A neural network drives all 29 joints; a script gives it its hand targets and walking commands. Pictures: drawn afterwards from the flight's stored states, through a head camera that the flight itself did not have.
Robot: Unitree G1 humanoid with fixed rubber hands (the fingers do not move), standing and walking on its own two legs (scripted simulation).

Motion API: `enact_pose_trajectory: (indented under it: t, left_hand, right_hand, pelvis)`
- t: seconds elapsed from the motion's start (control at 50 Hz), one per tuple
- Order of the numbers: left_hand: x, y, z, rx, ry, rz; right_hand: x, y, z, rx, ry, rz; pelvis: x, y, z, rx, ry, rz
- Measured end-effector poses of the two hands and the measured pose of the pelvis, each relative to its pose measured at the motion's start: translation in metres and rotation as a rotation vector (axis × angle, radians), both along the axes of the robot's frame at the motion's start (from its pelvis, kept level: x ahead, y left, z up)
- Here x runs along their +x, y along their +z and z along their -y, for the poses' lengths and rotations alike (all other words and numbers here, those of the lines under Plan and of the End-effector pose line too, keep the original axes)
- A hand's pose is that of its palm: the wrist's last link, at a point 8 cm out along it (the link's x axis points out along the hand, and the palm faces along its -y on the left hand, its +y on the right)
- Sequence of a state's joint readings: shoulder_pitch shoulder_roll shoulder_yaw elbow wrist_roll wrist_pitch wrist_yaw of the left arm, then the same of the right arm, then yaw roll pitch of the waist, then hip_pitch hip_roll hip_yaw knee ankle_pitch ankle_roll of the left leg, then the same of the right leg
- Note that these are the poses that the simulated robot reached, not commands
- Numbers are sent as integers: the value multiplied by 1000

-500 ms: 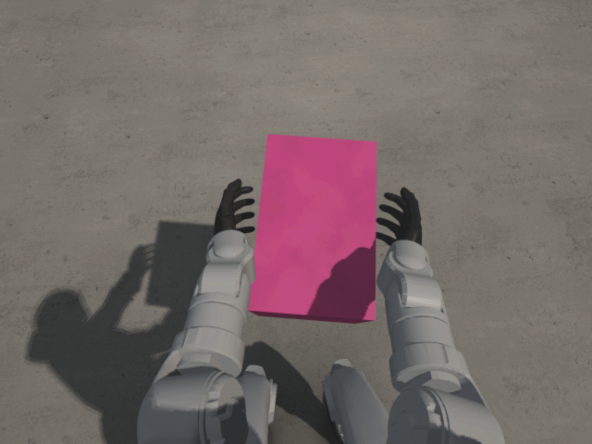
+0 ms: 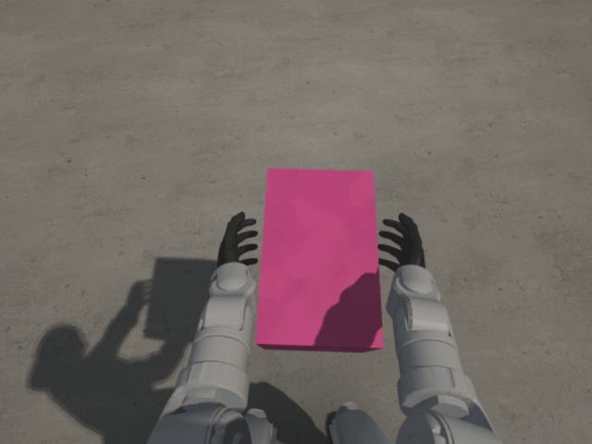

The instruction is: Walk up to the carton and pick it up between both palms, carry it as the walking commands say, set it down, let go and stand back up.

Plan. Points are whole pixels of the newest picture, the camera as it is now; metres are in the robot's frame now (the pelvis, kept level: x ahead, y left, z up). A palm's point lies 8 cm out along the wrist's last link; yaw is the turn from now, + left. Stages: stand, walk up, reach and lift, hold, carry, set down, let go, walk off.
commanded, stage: reach and lift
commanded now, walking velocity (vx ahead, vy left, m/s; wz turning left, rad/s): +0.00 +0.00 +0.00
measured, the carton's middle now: (316, 263) +0.40 -0.04 -0.12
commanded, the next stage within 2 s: none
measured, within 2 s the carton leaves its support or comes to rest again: neither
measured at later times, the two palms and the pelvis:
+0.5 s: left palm (225, 254) +0.35 +0.09 +0.04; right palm (435, 252) +0.33 -0.17 +0.05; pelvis +0.01 +0.00 +0.04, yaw +0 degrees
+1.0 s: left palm (213, 240) +0.34 +0.09 +0.10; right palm (454, 242) +0.32 -0.17 +0.10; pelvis +0.02 +0.00 +0.05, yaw +1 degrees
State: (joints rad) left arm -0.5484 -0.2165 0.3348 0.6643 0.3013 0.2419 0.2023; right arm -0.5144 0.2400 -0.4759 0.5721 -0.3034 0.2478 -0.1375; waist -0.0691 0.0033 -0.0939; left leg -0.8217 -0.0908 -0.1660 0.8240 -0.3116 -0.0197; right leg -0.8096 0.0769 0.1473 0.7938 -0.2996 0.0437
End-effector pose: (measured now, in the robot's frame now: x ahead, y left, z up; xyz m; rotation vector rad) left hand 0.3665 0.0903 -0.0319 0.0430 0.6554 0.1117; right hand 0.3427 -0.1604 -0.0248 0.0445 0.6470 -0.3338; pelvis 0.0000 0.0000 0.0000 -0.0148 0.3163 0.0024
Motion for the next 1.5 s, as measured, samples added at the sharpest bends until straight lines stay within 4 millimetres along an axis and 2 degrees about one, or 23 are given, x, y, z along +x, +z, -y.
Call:
enact_pose_trajectory:
  t: [0.46, 0.62, 0.88, 1.28, 1.5]
  left_hand:
    - [-16, 69, 1, -5, -75, -6]
    - [-17, 95, 2, -2, -96, 3]
    - [-24, 128, 1, 16, -112, -4]
    - [-33, 135, -10, 35, -38, -35]
    - [-39, 137, -20, 52, 59, -37]
  right_hand:
    - [-10, 69, 8, -15, 46, -11]
    - [-11, 97, 10, -17, 55, -1]
    - [-21, 126, 10, -10, 66, -10]
    - [-19, 133, -5, -34, 93, -44]
    - [-12, 138, -18, -46, 158, -43]
  pelvis:
    - [11, 37, 4, 13, -1, 212]
    - [19, 43, 7, 13, 7, 287]
    - [25, 48, 6, 14, 20, 402]
    - [22, 47, 8, 14, 4, 426]
    - [21, 46, 14, 17, 0, 433]
